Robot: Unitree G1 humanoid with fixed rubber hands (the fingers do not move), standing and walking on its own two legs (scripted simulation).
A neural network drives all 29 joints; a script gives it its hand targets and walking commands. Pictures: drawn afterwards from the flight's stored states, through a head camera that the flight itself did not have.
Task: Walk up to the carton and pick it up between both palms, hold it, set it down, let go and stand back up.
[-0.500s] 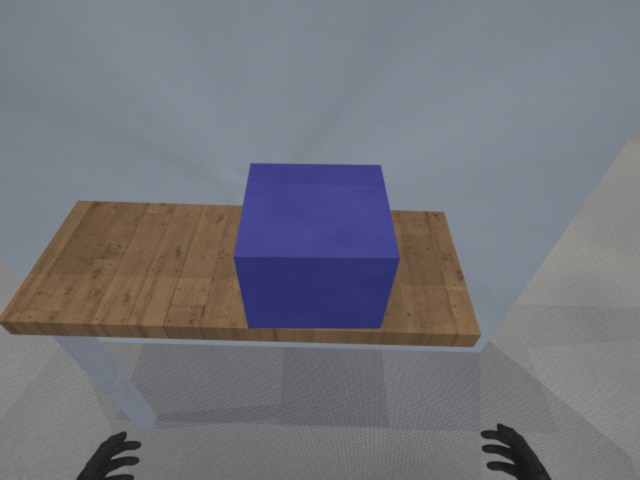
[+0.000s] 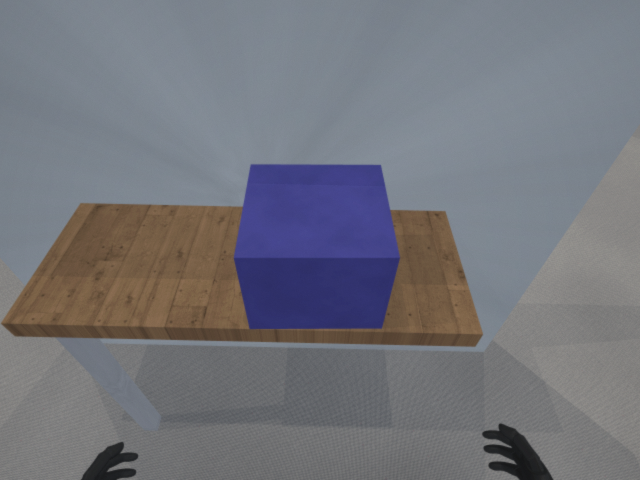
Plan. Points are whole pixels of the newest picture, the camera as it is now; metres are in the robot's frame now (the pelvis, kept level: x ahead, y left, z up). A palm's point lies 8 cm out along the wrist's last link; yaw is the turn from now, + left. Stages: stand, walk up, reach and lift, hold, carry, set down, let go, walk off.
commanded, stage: stand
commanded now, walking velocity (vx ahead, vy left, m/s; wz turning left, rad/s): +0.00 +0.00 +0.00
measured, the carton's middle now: (316, 246) +0.49 +0.04 -0.02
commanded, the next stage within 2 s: none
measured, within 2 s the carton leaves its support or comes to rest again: neither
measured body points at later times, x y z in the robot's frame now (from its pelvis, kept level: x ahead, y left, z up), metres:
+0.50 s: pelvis +0.00 +0.00 +0.00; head +0.00 +0.00 +0.45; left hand +0.11 +0.30 -0.10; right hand +0.16 -0.25 -0.08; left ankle +0.01 +0.14 -0.74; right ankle -0.03 -0.10 -0.74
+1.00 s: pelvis +0.00 +0.00 +0.00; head -0.01 +0.00 +0.45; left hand +0.11 +0.30 -0.10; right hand +0.16 -0.25 -0.08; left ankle +0.01 +0.14 -0.74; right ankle -0.03 -0.10 -0.74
